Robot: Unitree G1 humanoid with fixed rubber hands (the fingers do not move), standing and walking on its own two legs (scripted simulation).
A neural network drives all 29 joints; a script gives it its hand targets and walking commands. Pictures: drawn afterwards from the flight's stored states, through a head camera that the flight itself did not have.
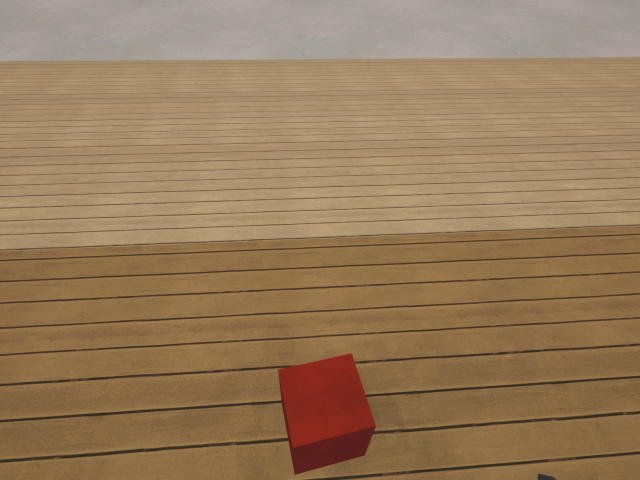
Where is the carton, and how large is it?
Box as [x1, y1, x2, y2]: [278, 353, 375, 474]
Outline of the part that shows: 351,353 278,370 282,407 295,474 363,455 366,450 375,425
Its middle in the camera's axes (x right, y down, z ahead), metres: +0.01 +0.50 +1.09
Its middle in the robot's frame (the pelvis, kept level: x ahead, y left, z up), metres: +0.46 -0.03 -0.66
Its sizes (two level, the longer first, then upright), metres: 0.210 0.200 0.250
